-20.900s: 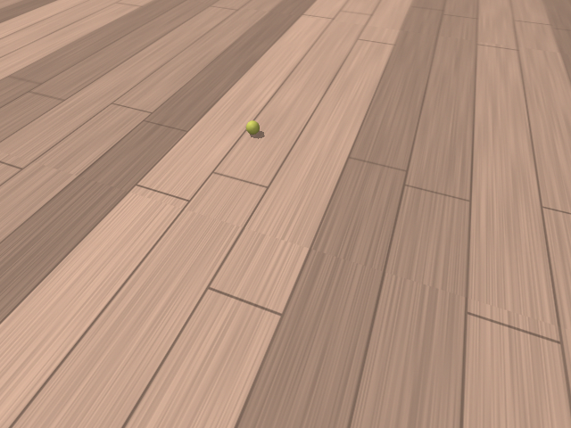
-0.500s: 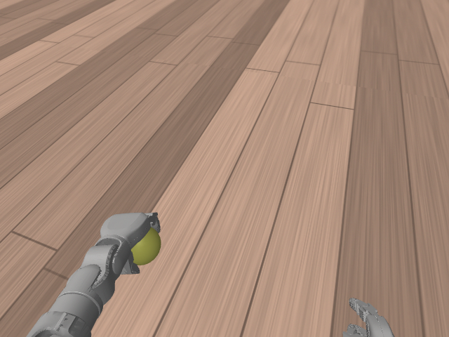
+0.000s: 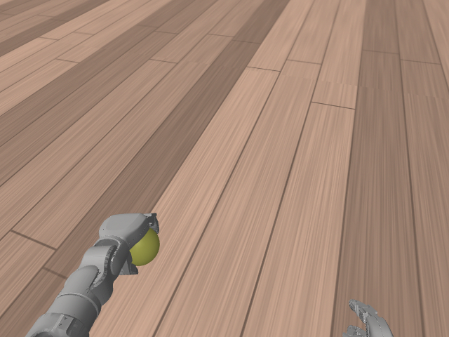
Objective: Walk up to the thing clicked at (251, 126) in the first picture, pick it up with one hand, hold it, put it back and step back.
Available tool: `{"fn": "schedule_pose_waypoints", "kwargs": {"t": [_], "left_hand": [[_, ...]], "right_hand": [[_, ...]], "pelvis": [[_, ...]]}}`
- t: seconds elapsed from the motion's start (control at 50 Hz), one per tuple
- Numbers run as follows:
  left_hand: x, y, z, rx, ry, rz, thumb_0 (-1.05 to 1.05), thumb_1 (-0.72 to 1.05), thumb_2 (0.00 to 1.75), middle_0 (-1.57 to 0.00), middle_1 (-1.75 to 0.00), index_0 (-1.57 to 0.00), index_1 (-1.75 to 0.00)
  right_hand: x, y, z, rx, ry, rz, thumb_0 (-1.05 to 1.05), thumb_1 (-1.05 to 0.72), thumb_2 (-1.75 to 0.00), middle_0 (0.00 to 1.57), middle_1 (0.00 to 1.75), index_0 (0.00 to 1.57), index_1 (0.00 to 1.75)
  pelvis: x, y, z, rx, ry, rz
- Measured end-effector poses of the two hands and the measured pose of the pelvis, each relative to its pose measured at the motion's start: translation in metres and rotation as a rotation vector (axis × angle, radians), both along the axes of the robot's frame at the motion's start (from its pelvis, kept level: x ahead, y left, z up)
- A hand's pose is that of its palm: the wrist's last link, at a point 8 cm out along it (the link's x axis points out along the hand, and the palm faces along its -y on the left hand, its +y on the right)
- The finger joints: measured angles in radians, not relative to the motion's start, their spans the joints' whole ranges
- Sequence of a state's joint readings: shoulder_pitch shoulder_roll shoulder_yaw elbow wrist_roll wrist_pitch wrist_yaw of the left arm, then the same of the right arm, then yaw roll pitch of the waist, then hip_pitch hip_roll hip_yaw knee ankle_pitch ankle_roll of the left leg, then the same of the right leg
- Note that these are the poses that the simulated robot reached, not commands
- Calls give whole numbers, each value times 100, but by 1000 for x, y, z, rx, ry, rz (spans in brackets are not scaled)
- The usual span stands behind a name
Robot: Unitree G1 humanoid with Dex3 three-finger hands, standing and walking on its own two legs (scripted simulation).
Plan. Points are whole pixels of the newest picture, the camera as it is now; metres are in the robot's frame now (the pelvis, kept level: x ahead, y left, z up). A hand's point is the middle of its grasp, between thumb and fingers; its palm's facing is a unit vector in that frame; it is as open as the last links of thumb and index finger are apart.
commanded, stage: crouch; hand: left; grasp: from above
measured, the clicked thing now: (139, 245) +0.30 +0.22 -0.05
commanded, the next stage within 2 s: lower in 1.98 s
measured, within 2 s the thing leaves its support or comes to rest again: neither
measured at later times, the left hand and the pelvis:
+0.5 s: hand (144, 268) +0.29 +0.24 -0.16, palm faces -0.46 +0.01 -0.89, open 10.6 cm; pelvis -0.01 +0.00 -0.05, yaw +1 degrees
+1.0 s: hand (165, 283) +0.34 +0.25 -0.41, palm faces -0.48 +0.01 -0.88, open 10.6 cm; pelvis -0.06 +0.01 -0.26, yaw +0 degrees
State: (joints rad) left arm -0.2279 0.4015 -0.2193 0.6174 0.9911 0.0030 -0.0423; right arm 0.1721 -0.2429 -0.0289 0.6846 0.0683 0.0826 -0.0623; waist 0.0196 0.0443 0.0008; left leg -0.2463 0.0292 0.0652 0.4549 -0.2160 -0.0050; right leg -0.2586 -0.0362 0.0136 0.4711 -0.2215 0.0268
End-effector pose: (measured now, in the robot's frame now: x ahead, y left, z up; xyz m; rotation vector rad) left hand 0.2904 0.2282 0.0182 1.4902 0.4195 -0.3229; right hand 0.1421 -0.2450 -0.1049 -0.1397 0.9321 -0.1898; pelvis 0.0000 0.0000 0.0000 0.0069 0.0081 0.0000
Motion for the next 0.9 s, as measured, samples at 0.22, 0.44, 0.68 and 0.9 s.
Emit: {"fn": "schedule_pose_waypoints", "kwargs": {"t": [0.22, 0.44, 0.68, 0.9], "left_hand": [[-2, -1, -19, 7, -11, 4, -1, -5, 72, -65, -94, -48, -80], [3, 4, -91, 52, 20, -10, 0, -5, 71, -66, -92, -49, -80], [41, 9, -210, 92, -42, -21, 0, -4, 68, -66, -90, -50, -79], [57, 13, -322, 82, -2, 4, -1, -6, 71, -66, -91, -50, -80]], "right_hand": [[0, -3, -2, -7, 24, -2, 1, -90, -90, 20, 30, 20, 30], [-36, -21, -29, -71, 148, -3, 1, -90, -90, 20, 30, 21, 30], [-115, -37, -133, -154, 318, -62, 1, -91, -89, 20, 30, 20, 30], [-151, -14, -237, -115, 398, -60, 1, -91, -89, 20, 30, 21, 30]], "pelvis": [[2, -1, -2, 0, 19, 8], [-9, -1, -29, -13, 159, 24], [-36, 5, -132, -42, 420, 24], [-57, 10, -225, -59, 559, 22]]}}
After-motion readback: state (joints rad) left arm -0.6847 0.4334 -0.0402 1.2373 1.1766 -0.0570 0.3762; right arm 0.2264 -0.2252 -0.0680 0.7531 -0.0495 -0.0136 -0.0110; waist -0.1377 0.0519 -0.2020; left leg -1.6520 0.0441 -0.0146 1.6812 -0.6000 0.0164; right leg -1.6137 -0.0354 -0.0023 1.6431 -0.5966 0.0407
